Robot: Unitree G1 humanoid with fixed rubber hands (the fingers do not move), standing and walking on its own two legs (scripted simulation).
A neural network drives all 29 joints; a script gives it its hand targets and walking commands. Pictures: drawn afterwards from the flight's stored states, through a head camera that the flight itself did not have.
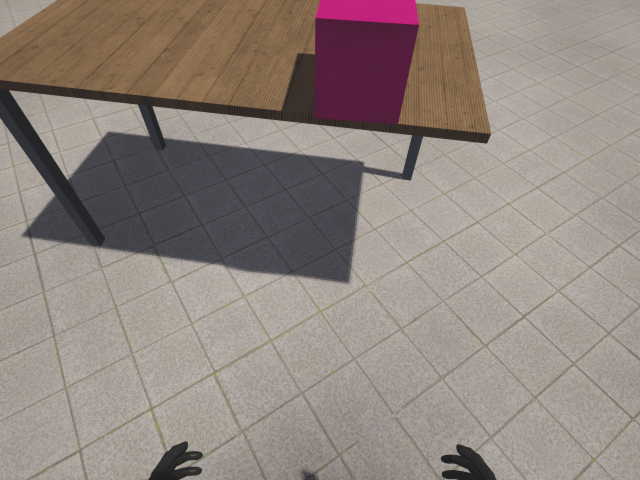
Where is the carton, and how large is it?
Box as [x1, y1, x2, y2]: [314, 0, 418, 124]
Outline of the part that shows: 320,0 315,19 314,117 397,124 418,26 415,1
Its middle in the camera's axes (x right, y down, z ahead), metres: +0.10 -0.43 +0.87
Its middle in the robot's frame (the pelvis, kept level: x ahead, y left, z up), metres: +0.96 -0.10 +0.07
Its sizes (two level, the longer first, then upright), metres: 0.286 0.188 0.211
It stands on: a table, 0.72 m high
